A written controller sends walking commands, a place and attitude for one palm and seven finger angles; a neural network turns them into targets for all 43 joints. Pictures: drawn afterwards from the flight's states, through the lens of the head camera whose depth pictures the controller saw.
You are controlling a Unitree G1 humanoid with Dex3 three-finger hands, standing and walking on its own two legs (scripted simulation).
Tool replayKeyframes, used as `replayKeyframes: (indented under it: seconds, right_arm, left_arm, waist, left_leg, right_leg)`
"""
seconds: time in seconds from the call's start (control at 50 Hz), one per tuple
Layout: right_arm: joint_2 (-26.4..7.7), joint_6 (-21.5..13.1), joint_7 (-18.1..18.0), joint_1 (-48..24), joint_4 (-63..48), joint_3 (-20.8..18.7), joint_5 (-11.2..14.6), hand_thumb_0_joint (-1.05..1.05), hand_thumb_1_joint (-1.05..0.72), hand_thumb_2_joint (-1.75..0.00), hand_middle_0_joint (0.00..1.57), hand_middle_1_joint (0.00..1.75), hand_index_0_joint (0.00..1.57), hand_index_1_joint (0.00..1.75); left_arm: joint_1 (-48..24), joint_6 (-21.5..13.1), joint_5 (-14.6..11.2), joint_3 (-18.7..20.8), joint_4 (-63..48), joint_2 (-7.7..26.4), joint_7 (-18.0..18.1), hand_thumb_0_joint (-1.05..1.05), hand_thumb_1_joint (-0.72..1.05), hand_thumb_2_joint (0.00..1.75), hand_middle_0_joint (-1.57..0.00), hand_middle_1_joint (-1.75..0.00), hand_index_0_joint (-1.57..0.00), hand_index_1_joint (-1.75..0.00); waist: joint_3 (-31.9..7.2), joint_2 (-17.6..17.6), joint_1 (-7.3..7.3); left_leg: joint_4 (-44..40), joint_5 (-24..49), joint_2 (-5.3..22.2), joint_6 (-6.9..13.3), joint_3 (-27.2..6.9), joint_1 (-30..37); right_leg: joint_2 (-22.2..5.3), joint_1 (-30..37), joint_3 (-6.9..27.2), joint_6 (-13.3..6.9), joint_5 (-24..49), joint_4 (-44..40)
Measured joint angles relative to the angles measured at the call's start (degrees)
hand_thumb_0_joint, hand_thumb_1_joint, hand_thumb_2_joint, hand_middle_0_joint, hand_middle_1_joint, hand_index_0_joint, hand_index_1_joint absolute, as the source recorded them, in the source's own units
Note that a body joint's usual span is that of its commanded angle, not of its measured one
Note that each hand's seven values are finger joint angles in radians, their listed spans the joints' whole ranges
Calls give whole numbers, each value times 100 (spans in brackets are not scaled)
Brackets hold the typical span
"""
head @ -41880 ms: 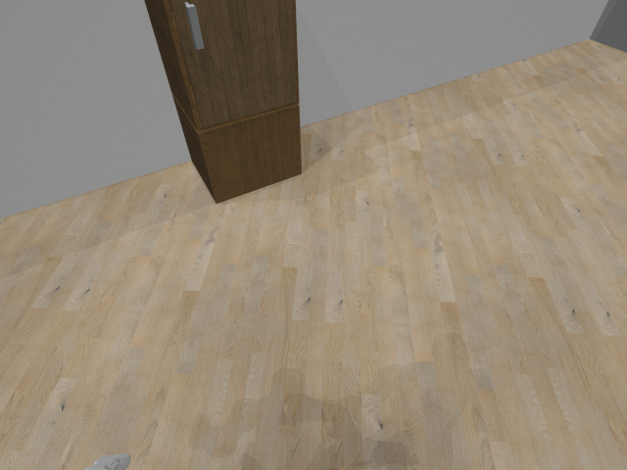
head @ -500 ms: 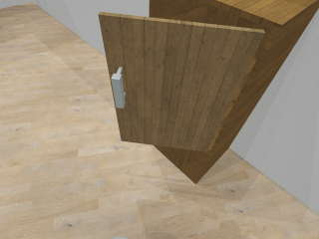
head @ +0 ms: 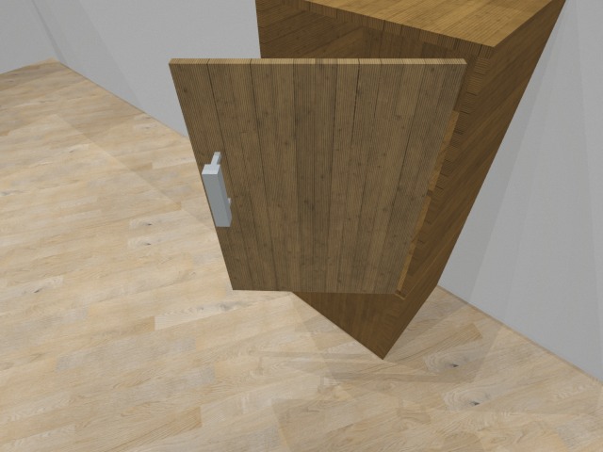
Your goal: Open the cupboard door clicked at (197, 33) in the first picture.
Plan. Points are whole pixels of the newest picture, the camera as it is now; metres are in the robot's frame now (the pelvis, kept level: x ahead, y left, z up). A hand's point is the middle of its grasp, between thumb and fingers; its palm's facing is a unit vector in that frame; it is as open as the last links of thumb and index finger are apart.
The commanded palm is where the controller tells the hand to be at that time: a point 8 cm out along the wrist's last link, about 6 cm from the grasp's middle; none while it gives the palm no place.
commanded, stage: come to a stop and stand still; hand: left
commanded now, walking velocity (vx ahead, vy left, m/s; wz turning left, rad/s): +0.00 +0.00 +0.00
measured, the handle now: (220, 189) +0.54 +0.16 +0.04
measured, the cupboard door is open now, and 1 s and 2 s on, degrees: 39 39 39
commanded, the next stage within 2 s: look again from close up in 1.22 s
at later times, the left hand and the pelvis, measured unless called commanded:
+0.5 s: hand out of the picture +0.03 +0.17 -0.16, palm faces +0.00 -0.98 -0.19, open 7.3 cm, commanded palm none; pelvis +0.02 +0.00 +0.01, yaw +0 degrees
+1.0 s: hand out of the picture +0.06 +0.21 -0.16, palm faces +0.00 -0.98 -0.22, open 7.4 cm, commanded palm none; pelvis +0.04 +0.02 +0.01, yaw -1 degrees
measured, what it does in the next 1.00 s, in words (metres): stands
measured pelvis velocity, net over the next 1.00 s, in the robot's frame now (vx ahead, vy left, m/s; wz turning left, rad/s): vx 0.04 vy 0.02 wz -0.01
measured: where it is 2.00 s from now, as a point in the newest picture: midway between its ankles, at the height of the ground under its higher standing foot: outside the picture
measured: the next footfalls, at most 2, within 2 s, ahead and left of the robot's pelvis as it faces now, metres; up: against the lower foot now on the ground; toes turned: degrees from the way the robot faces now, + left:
none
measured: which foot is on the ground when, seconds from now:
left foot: down 0.00-1.00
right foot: down 0.00-1.00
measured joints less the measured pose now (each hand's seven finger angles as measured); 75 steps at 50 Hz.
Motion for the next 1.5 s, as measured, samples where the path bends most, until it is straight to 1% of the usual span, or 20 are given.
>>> replayKeyframes:
  seconds: [0.08, 0.16, 0.28, 0.52, 0.74, 0.9, 1.1, 1.36, 1.5]
  right_arm:
    - [118, -67, 15, 202, 8, 120, -3, 0, -91, -89, 20, 30, 20, 30]
    - [252, -77, 23, 246, 106, 226, 1, 1, -91, -89, 20, 30, 20, 30]
    - [315, -118, 35, 235, 299, 285, 23, 1, -92, -89, 20, 30, 20, 30]
    - [289, -204, -20, -83, 572, 293, 74, 1, -91, -89, 20, 30, 20, 30]
    - [224, -250, -44, -443, 623, 277, 92, 0, -91, -89, 20, 30, 20, 30]
    - [193, -259, -32, -546, 646, 281, 86, 0, -91, -89, 20, 30, 20, 30]
    - [113, -269, -30, -502, 723, 291, 81, 0, -91, -89, 20, 30, 20, 30]
    - [65, -273, -26, -419, 811, 282, 83, 0, -91, -89, 20, 30, 20, 30]
    - [78, -285, -32, -404, 829, 285, 85, 0, -91, -89, 20, 30, 20, 30]
  left_arm:
    - [13, -77, -37, -35, 11, 29, -20, 1, 92, 90, -21, -30, -20, -30]
    - [44, -152, -58, -77, 36, 68, -28, 1, 92, 90, -21, -30, -20, -30]
    - [97, -161, -73, -109, 176, 124, -33, 1, 92, 90, -21, -30, -20, -30]
    - [187, -186, -72, -152, 518, 128, -45, 1, 91, 90, -20, -30, -20, -30]
    - [135, -195, -51, -147, 654, 191, -49, 1, 91, 90, -21, -30, -20, -30]
    - [22, -196, -46, -126, 644, 315, -52, 1, 91, 90, -20, -30, -20, -30]
    - [-112, -171, -47, -104, 644, 422, -58, 1, 91, 90, -20, -30, -20, -30]
    - [-159, -148, -44, -112, 699, 436, -67, 1, 91, 90, -20, -30, -20, -30]
    - [-151, -135, -44, -116, 737, 406, -67, 1, 91, 90, -20, -30, -20, -30]
  waist:
    - [-57, -45, 31]
    - [-46, -93, 67]
    - [11, -193, 112]
    - [96, -392, 241]
    - [61, -458, 315]
    - [35, -460, 328]
    - [42, -447, 311]
    - [72, -462, 278]
    - [73, -469, 283]
  left_leg:
    - [-203, 79, -46, -16, 29, 105]
    - [-427, 193, -63, -35, 51, 202]
    - [-619, 258, -72, -49, 69, 293]
    - [-802, 227, -104, -25, 108, 481]
    - [-894, 171, -161, 40, 160, 641]
    - [-978, 174, -227, 102, 187, 710]
    - [-1108, 214, -326, 187, 228, 792]
    - [-1226, 268, -401, 262, 275, 855]
    - [-1273, 299, -430, 288, 284, 877]
  right_leg:
    - [-37, 58, 22, 3, 48, -112]
    - [-41, 114, 41, -20, 119, -260]
    - [-38, 183, 56, -22, 170, -417]
    - [-57, 374, 95, 30, 174, -627]
    - [-106, 539, 146, 112, 163, -758]
    - [-167, 608, 170, 181, 181, -846]
    - [-259, 661, 208, 267, 210, -923]
    - [-328, 700, 253, 342, 270, -1013]
    - [-354, 714, 262, 367, 296, -1042]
